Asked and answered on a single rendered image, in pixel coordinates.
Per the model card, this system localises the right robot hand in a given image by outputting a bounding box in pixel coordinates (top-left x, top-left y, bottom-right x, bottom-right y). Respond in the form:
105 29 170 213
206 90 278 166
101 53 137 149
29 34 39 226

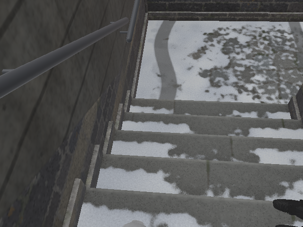
273 199 303 227

